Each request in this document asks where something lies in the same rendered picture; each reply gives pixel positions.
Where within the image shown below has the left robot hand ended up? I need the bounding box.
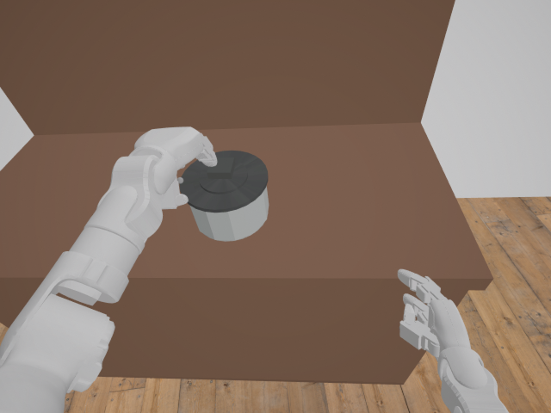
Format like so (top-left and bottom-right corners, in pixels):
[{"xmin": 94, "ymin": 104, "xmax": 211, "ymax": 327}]
[{"xmin": 134, "ymin": 126, "xmax": 217, "ymax": 209}]

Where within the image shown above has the left robot forearm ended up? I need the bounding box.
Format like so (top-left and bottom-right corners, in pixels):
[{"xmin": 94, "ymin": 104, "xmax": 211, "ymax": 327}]
[{"xmin": 0, "ymin": 145, "xmax": 177, "ymax": 367}]

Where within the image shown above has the table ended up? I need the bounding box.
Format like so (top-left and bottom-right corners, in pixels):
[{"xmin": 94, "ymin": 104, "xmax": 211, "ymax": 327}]
[{"xmin": 0, "ymin": 0, "xmax": 493, "ymax": 385}]

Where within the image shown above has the pot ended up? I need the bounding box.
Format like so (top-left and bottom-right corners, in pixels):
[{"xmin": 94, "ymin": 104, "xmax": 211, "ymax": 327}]
[{"xmin": 190, "ymin": 186, "xmax": 269, "ymax": 242}]

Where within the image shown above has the left robot upper arm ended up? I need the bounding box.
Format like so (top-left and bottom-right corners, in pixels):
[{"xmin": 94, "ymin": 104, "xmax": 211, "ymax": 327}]
[{"xmin": 0, "ymin": 294, "xmax": 115, "ymax": 413}]

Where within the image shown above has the right robot forearm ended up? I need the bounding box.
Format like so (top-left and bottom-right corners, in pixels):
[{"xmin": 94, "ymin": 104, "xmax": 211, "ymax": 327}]
[{"xmin": 437, "ymin": 347, "xmax": 509, "ymax": 413}]

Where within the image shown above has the lid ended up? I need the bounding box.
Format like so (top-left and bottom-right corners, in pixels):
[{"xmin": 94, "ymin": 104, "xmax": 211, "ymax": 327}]
[{"xmin": 179, "ymin": 151, "xmax": 268, "ymax": 213}]

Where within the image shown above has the right robot hand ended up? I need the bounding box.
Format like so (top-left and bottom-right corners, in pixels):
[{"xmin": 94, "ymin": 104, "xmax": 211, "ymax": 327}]
[{"xmin": 398, "ymin": 269, "xmax": 471, "ymax": 362}]

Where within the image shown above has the knob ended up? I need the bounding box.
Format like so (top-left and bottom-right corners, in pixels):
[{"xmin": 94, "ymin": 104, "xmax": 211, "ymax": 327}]
[{"xmin": 207, "ymin": 157, "xmax": 235, "ymax": 179}]

